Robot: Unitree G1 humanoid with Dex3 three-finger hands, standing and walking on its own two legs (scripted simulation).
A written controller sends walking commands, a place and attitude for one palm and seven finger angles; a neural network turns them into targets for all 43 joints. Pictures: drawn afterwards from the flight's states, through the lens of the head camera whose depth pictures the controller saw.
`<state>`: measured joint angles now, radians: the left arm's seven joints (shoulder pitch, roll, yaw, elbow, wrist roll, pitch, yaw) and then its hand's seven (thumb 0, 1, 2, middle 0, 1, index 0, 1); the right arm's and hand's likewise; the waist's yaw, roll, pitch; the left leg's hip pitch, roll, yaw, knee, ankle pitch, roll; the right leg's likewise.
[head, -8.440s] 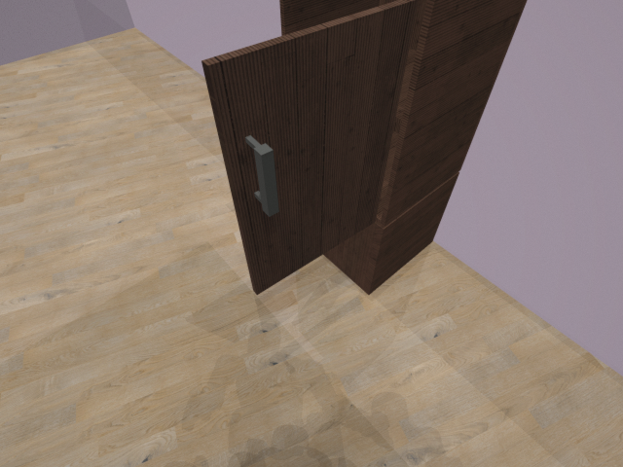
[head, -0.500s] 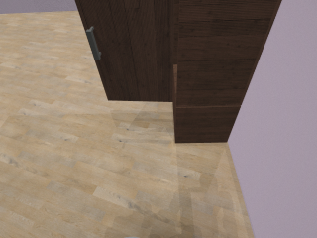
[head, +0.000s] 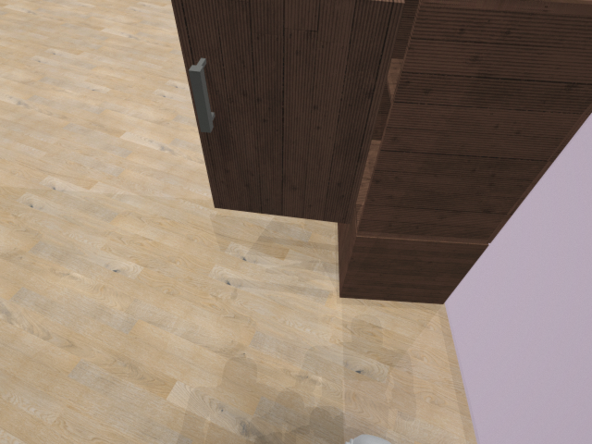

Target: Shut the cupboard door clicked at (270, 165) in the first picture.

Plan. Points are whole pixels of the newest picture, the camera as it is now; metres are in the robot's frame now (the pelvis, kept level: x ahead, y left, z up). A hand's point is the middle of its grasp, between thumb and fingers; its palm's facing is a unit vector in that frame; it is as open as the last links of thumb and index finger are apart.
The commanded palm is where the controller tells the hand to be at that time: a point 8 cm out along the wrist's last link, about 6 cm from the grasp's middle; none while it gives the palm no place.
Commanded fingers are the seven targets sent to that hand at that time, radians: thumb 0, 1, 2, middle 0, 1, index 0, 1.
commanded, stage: take the last steps up to it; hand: left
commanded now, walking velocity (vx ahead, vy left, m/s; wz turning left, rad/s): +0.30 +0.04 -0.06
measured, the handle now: (204, 95) +0.74 +0.27 +0.05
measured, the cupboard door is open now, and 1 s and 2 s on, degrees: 86 86 86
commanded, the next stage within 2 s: come to a stop and stand still in 0.48 s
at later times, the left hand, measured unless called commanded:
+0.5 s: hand (208, 390) +0.21 +0.16 -0.15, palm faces +0.04 -0.98 -0.21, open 7.2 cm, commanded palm none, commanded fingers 0.00 0.90 0.90 -0.20 -0.30 -0.20 -0.30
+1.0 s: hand (189, 342) +0.30 +0.22 -0.18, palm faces +0.00 -0.98 -0.21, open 7.3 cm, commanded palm none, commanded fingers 0.00 0.90 0.90 -0.20 -0.30 -0.20 -0.30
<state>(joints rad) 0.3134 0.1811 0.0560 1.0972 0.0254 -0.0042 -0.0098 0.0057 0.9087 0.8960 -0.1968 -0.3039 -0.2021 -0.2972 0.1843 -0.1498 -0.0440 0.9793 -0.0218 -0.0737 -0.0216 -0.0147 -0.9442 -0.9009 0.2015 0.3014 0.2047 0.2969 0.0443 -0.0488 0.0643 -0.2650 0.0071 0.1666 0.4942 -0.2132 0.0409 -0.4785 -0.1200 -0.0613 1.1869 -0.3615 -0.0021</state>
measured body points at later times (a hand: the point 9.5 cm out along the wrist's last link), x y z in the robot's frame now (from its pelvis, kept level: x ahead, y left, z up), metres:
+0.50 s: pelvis +0.18 -0.02 +0.02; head +0.21 -0.03 +0.46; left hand +0.21 +0.21 -0.13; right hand +0.19 -0.25 -0.14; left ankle +0.22 +0.12 -0.68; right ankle +0.16 -0.11 -0.73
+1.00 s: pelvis +0.24 +0.02 +0.00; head +0.28 +0.04 +0.45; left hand +0.30 +0.27 -0.16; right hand +0.33 -0.21 -0.13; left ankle +0.32 +0.11 -0.73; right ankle +0.19 -0.13 -0.66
